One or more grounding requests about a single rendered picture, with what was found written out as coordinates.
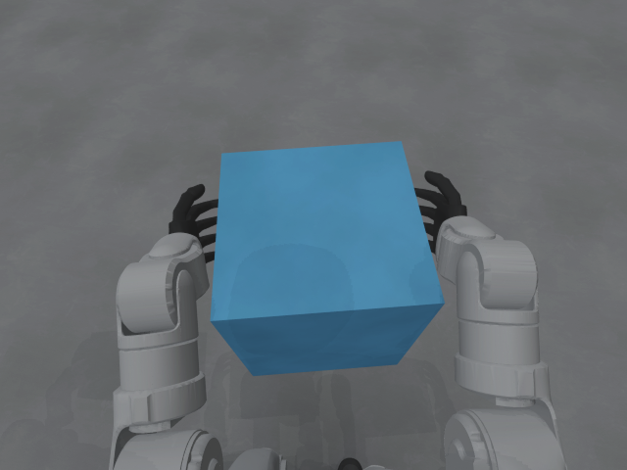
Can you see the right robot forearm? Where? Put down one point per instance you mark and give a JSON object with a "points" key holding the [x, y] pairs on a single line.
{"points": [[498, 311]]}

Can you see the left robot forearm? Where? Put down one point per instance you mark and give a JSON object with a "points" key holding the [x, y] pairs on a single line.
{"points": [[157, 329]]}

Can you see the carton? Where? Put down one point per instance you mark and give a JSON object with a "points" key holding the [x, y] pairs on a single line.
{"points": [[322, 261]]}

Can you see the robot right upper arm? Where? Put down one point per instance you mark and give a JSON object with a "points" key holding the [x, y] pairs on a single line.
{"points": [[500, 439]]}

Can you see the left robot hand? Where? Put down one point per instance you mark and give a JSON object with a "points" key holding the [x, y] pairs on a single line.
{"points": [[184, 216]]}

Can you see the left robot thigh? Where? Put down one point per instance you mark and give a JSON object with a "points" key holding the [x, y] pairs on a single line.
{"points": [[259, 459]]}

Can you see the robot left upper arm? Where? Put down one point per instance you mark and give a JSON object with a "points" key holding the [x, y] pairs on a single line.
{"points": [[181, 450]]}

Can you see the right robot hand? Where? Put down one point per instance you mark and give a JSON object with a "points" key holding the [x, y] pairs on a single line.
{"points": [[448, 205]]}

